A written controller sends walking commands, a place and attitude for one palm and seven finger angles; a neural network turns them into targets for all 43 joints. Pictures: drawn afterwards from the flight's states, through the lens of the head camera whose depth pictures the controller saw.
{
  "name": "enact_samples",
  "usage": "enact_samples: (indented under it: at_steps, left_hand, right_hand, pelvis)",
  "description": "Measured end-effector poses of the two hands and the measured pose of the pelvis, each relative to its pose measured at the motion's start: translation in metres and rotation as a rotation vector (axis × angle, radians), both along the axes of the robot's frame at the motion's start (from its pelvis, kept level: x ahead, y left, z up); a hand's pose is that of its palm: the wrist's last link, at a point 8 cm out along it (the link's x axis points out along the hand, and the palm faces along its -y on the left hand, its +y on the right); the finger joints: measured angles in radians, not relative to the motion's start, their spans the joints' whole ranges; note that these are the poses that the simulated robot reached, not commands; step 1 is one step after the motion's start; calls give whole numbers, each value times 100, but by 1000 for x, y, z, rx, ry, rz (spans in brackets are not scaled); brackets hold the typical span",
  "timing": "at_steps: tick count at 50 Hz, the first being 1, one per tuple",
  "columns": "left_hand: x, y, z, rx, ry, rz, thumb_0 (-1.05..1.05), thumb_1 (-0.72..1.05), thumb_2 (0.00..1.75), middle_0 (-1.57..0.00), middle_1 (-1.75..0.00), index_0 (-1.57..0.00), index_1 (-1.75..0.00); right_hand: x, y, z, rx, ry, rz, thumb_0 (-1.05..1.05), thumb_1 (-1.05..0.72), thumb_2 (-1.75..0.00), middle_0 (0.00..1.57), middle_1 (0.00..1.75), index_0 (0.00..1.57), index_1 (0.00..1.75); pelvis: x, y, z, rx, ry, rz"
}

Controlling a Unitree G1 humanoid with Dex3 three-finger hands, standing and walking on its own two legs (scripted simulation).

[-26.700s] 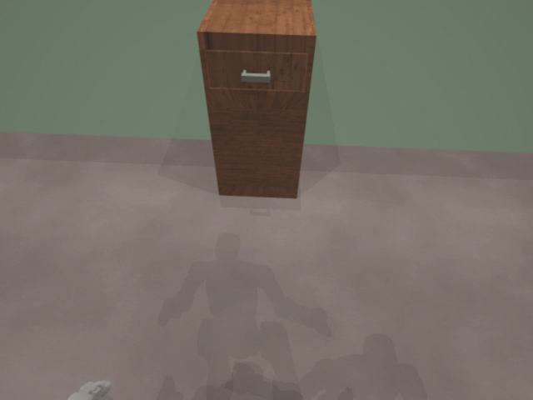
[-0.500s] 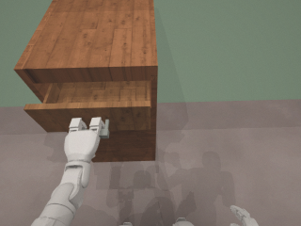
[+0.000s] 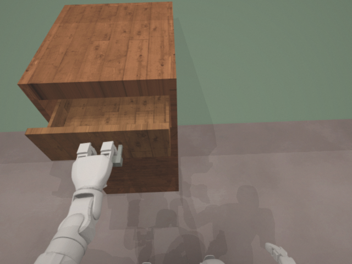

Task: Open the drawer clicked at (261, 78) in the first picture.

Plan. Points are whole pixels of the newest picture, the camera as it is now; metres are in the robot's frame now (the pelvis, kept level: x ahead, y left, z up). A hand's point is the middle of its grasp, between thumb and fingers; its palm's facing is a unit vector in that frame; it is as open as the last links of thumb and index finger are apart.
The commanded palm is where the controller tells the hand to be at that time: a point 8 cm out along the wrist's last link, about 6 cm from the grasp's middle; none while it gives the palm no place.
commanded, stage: pull the drawer open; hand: left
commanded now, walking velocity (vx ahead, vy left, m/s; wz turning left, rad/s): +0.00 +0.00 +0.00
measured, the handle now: (103, 155) +0.40 +0.21 -0.03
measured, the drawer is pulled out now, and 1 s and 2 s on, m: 0.12 0.30 0.29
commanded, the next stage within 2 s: open the thumb to release the handle in 0.96 s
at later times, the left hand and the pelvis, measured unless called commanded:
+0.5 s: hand (92, 230) +0.21 +0.20 -0.04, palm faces +0.02 -0.07 -1.00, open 7.1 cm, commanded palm +0.16 +0.20 +0.00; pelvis +0.00 -0.01 -0.01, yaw +1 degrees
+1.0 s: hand (86, 263) +0.15 +0.19 -0.04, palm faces -0.02 -0.09 -1.00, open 7.0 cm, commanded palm +0.09 +0.20 +0.00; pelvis +0.00 -0.02 -0.03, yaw +1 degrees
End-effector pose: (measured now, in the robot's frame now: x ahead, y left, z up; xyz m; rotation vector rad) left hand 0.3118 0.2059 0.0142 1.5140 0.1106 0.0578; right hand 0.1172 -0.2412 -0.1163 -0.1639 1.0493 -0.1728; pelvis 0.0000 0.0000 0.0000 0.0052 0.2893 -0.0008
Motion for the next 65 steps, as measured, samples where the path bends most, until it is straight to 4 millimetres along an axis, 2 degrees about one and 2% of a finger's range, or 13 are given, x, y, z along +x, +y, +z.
enact_samples:
  at_steps: [5, 9, 15, 25, 32, 41, 58, 61, 65]
  left_hand:
    - [-25, 0, -1, -7, -15, -13, 1, 59, 76, -18, -129, -27, -125]
    - [-48, -1, -2, -8, -33, -15, 1, 57, 79, -18, -130, -28, -125]
    - [-81, -3, -3, -10, -49, -4, 2, 56, 82, -18, -130, -28, -126]
    - [-125, -8, -2, -14, -45, 29, 3, 55, 81, -18, -127, -29, -127]
    - [-151, -10, -1, -24, -31, 42, 4, 57, 78, -17, -126, -30, -126]
    - [-187, -12, 1, -41, 4, 46, 4, 60, 75, -14, -125, -29, -124]
    - [-186, -10, -3, -5, -46, 18, 2, 55, 83, -19, -126, -28, -127]
    - [-185, -11, -3, 3, -71, 28, 1, 52, 83, -22, -125, -30, -129]
    - [-184, -13, -3, 11, -81, 48, 1, 43, 76, -25, -123, -33, -131]
  right_hand:
    - [-13, -12, 0, -14, 16, -16, 1, -90, -90, 20, 30, 20, 30]
    - [-8, -17, -2, -20, 9, 1, 1, -90, -90, 20, 30, 20, 30]
    - [24, -12, -1, -2, -65, 49, 1, -91, -90, 20, 30, 20, 30]
    - [91, 16, 15, 46, -241, 174, 1, -91, -90, 20, 30, 20, 30]
    - [112, 30, 24, 73, -312, 236, 1, -90, -90, 20, 30, 20, 30]
    - [105, 28, 14, 76, -301, 273, 1, -90, -90, 20, 30, 20, 30]
    - [71, 8, -37, 51, -177, 249, 1, -90, -90, 20, 30, 20, 30]
    - [69, 7, -41, 49, -166, 248, 1, -90, -90, 20, 30, 20, 30]
    - [69, 7, -38, 54, -179, 236, 1, -90, -90, 20, 30, 20, 30]
  pelvis:
    - [1, 0, 0, 4, -4, -8]
    - [1, 0, -2, 6, -6, -7]
    - [2, -2, -5, 10, -12, -4]
    - [0, -7, -9, 15, -35, 11]
    - [1, -12, -12, 18, -43, 13]
    - [-1, -16, -20, 25, -40, 8]
    - [-9, -20, -42, 40, 24, 19]
    - [-13, -22, -44, 39, 25, 26]
    - [-16, -24, -41, 39, 12, 30]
